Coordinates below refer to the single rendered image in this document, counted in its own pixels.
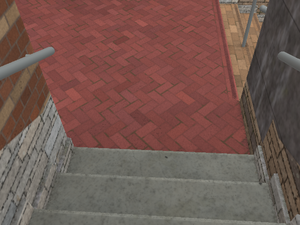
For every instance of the stairs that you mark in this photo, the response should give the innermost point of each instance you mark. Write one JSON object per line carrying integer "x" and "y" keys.
{"x": 235, "y": 25}
{"x": 112, "y": 186}

